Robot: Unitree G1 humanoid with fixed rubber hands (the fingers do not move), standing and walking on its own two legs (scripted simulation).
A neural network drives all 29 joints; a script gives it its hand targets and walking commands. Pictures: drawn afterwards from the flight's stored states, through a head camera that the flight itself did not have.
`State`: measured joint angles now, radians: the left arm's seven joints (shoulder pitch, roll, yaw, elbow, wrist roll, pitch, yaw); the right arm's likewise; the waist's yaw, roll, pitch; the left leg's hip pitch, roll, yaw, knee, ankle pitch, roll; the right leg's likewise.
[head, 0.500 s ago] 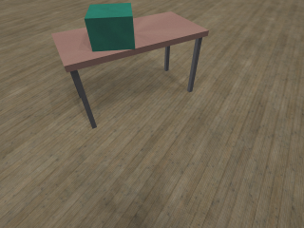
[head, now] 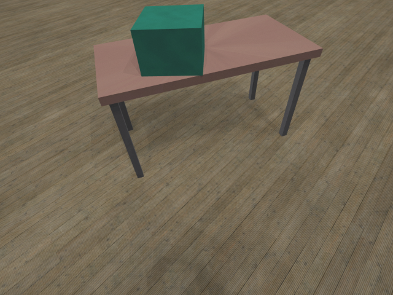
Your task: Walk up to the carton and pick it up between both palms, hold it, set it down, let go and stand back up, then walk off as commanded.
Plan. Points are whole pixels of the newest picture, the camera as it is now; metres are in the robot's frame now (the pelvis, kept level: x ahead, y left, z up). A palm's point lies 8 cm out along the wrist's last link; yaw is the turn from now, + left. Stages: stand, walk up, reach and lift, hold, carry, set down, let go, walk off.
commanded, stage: walk up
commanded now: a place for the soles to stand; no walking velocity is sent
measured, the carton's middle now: (173, 39) +1.23 +0.15 +0.00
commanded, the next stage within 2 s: none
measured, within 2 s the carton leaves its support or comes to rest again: neither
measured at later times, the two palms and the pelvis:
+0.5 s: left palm (86, 267) +0.22 +0.30 -0.11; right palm (336, 229) +0.31 -0.32 -0.12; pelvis +0.21 -0.02 -0.01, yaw +10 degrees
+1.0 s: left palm (104, 213) +0.37 +0.30 -0.12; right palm (297, 156) +0.55 -0.29 -0.11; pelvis +0.40 -0.01 -0.01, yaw +16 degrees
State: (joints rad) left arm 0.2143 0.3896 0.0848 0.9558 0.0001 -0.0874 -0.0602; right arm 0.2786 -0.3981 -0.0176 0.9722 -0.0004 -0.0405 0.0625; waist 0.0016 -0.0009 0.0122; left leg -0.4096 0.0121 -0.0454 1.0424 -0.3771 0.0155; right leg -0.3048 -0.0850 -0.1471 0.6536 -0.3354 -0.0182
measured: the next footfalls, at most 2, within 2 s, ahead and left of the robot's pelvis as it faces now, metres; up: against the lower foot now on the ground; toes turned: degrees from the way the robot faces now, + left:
left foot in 0.28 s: +0.25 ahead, +0.15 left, +0.00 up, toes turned +9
right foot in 0.52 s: +0.30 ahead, -0.13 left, +0.00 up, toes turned +6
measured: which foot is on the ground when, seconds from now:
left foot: up 0.00-0.26, down 0.28-0.52, up 0.54-0.86, down 0.88-1.00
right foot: down 0.00-0.32, up 0.34-0.50, down 0.52-0.90, up 0.92-1.00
